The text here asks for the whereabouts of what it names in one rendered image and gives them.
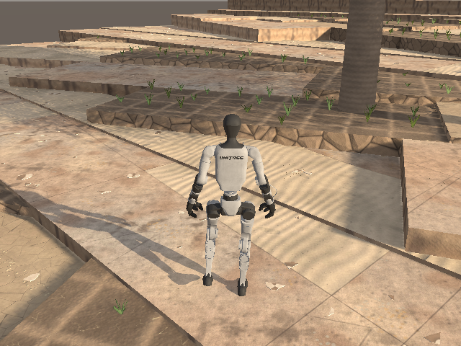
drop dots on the robot left upper arm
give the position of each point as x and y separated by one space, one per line
205 161

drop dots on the robot right upper arm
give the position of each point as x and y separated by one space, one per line
254 153

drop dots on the right robot thigh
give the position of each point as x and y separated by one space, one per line
247 221

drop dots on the left robot hand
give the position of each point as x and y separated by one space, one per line
194 207

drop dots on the right robot hand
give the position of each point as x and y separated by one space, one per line
268 207

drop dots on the robot right forearm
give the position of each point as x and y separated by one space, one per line
266 192

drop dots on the robot left forearm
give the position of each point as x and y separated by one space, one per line
195 192

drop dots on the left robot foot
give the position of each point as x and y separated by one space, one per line
207 280

